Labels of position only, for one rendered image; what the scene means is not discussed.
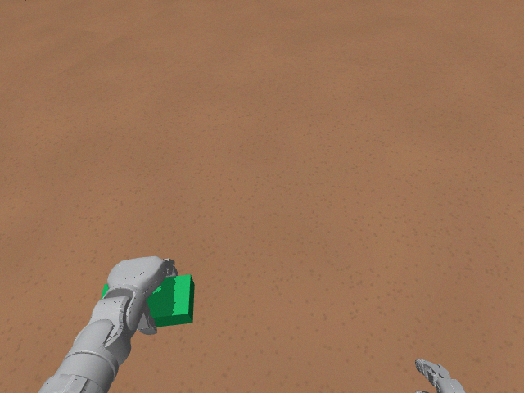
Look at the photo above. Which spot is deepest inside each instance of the right robot hand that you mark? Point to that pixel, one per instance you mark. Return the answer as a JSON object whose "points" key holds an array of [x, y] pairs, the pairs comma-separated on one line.
{"points": [[439, 377]]}

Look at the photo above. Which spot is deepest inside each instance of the small box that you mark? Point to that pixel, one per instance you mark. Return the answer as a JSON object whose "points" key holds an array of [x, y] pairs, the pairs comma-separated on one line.
{"points": [[172, 302]]}

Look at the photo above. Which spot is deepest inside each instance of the left robot hand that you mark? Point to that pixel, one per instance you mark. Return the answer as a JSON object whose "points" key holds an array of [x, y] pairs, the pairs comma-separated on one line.
{"points": [[146, 274]]}

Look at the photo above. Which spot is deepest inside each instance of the left robot arm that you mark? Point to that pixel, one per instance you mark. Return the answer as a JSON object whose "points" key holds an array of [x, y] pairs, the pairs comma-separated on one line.
{"points": [[102, 346]]}

